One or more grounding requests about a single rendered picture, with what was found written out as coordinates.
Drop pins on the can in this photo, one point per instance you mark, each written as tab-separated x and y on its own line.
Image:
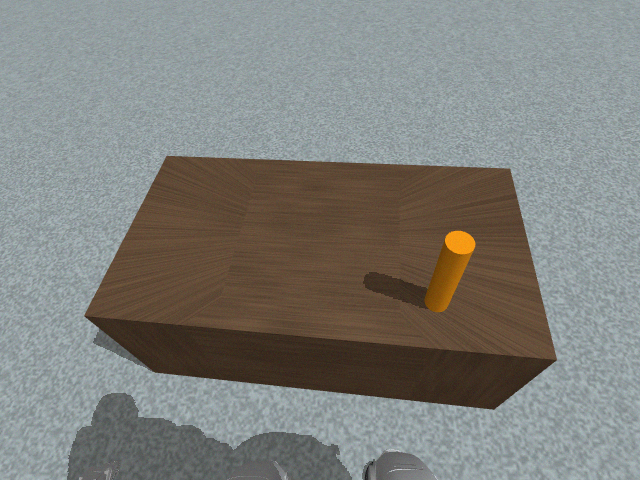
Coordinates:
453	259

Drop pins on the left robot hand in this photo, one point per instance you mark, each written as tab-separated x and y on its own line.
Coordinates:
106	471

